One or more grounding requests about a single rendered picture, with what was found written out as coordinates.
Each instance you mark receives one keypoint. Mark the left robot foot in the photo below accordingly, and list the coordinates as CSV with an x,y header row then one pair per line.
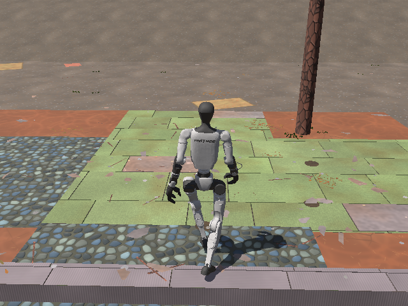
x,y
204,242

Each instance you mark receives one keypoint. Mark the left robot upper arm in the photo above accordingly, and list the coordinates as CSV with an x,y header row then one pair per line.
x,y
182,145

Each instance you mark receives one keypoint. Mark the right robot forearm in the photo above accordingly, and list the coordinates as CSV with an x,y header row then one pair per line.
x,y
233,168

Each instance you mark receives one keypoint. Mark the left robot hand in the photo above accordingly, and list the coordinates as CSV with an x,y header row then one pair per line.
x,y
169,193

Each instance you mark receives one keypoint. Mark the right robot upper arm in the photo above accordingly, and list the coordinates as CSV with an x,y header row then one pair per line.
x,y
227,146

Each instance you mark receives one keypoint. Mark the left robot forearm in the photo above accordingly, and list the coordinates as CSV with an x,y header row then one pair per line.
x,y
175,173

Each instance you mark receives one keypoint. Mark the right robot hand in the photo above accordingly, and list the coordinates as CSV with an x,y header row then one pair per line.
x,y
229,175

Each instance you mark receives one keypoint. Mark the robot right shin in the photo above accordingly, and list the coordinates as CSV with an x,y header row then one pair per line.
x,y
213,241

